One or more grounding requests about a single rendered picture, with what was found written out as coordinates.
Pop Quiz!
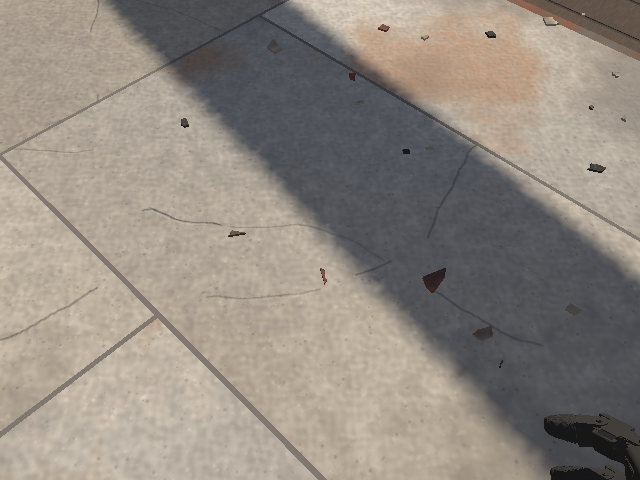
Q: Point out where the right robot hand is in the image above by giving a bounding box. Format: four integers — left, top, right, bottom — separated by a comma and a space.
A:
544, 413, 640, 480

